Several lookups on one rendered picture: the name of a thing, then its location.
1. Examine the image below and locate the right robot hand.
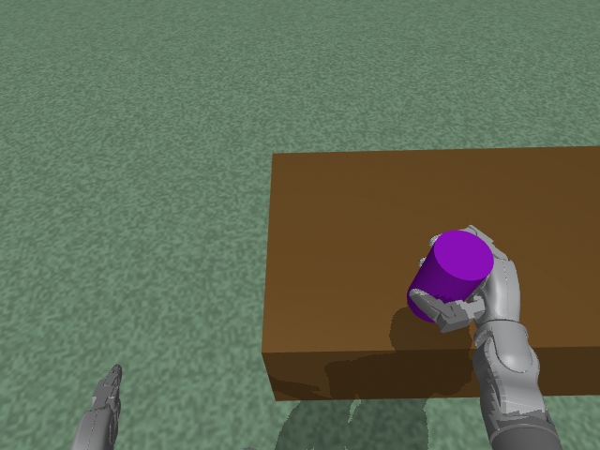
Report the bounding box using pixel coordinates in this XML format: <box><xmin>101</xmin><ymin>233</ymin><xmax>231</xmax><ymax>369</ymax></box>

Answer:
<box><xmin>409</xmin><ymin>225</ymin><xmax>520</xmax><ymax>333</ymax></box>

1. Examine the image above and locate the left robot hand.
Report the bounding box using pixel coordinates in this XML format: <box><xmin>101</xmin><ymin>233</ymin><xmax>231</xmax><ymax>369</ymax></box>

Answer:
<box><xmin>70</xmin><ymin>365</ymin><xmax>122</xmax><ymax>450</ymax></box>

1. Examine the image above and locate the can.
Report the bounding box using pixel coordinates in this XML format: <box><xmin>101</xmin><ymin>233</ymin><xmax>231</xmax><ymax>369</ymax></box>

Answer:
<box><xmin>407</xmin><ymin>231</ymin><xmax>494</xmax><ymax>323</ymax></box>

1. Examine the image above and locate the right robot arm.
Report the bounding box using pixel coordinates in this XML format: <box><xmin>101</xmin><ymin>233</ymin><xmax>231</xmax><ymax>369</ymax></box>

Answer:
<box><xmin>472</xmin><ymin>319</ymin><xmax>563</xmax><ymax>450</ymax></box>

